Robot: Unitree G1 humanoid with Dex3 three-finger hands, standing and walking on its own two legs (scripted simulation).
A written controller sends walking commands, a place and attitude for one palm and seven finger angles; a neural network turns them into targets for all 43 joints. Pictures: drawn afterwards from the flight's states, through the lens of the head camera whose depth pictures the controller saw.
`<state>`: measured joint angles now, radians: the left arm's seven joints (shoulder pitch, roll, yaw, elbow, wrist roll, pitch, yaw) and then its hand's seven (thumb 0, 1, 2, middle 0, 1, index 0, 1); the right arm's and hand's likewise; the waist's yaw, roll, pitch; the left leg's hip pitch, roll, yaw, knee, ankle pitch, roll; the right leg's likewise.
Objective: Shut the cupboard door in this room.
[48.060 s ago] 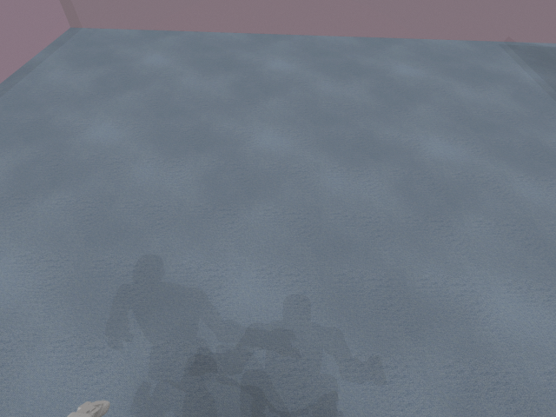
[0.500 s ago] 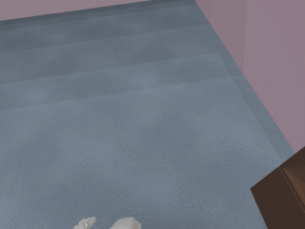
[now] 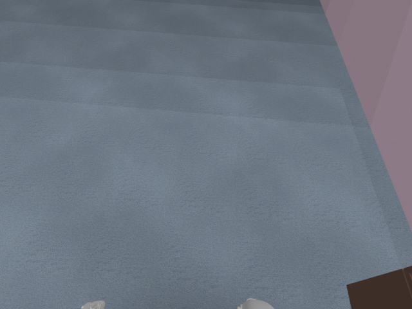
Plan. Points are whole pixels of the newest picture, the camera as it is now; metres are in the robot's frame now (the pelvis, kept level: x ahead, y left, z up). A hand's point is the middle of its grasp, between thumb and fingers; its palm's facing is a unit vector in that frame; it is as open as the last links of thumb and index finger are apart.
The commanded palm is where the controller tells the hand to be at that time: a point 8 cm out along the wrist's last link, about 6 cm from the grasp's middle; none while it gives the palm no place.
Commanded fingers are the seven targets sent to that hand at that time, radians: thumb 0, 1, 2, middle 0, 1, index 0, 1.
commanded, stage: turn or walk to find it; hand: left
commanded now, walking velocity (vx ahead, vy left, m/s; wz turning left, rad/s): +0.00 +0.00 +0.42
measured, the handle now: out of the picture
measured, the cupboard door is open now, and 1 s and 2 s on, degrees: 60 54 54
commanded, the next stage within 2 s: none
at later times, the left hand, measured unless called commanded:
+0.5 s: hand out of the picture -0.01 +0.19 -0.17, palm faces +0.29 -0.92 -0.27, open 7.3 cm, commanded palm none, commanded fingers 0.00 0.90 0.90 -0.20 -0.30 -0.20 -0.30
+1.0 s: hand out of the picture +0.04 +0.21 -0.16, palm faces +0.44 -0.86 -0.26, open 7.4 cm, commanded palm none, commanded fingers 0.00 0.90 0.90 -0.20 -0.30 -0.20 -0.30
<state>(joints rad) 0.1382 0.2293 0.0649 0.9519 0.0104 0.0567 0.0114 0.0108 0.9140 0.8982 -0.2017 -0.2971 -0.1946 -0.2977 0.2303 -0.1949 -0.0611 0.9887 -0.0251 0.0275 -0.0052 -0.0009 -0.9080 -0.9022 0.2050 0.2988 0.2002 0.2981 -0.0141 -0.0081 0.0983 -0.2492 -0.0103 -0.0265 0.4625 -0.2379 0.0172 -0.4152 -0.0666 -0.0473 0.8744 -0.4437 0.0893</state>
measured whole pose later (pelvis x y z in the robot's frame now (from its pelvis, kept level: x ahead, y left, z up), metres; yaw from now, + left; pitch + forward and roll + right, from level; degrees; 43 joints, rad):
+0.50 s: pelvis +0.00 -0.02 -0.01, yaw +15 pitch +1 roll +2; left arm 0.23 0.19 0.06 0.93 0.03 0.01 0.02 0.01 0.91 0.90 -0.21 -0.30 -0.20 -0.30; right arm 0.15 -0.20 -0.07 0.99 -0.01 0.06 0.02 0.00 -0.91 -0.90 0.20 0.30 0.19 0.30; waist 0.02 -0.01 0.11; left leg -0.34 0.03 0.05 0.75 -0.43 -0.06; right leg -0.23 -0.14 -0.26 0.56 -0.33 0.00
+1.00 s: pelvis +0.02 -0.02 -0.01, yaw +26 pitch +1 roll +1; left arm 0.12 0.20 0.04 0.89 0.01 0.02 0.01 0.01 0.91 0.90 -0.20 -0.30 -0.20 -0.30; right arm 0.19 -0.21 -0.07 0.94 -0.02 0.03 0.00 0.00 -0.91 -0.90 0.21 0.30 0.20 0.30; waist -0.01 0.03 0.09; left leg -0.27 -0.03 -0.08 0.58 -0.33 -0.01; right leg -0.30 -0.04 -0.08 0.57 -0.29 0.05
